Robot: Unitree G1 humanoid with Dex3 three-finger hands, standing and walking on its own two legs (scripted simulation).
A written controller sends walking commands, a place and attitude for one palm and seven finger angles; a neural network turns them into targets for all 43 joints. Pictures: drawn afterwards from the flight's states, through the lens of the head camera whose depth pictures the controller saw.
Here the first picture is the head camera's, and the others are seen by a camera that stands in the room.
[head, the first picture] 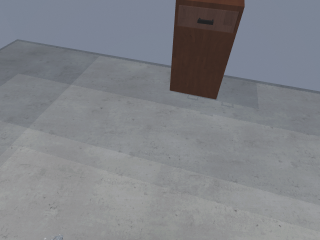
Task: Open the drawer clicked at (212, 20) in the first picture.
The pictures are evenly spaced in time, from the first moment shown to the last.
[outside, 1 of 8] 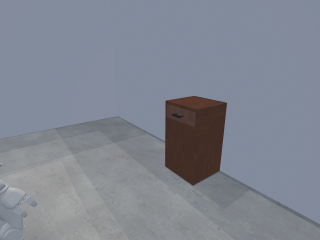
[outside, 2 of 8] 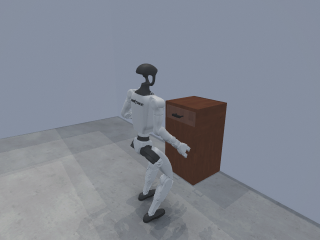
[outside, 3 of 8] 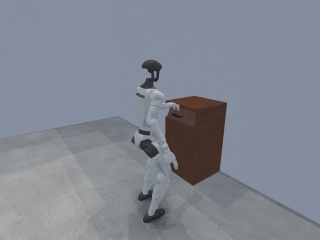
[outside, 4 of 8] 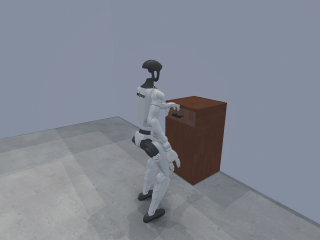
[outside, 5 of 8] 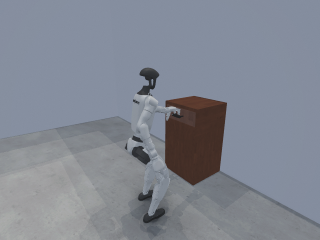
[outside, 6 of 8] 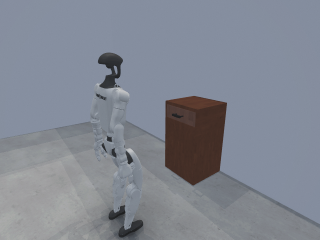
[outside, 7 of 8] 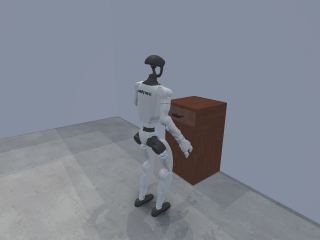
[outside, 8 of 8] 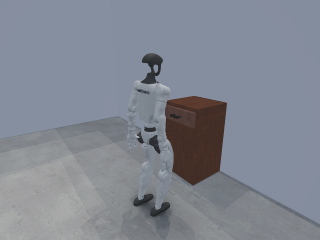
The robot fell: no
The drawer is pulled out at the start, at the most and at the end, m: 0.00 0.03 0.03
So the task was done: no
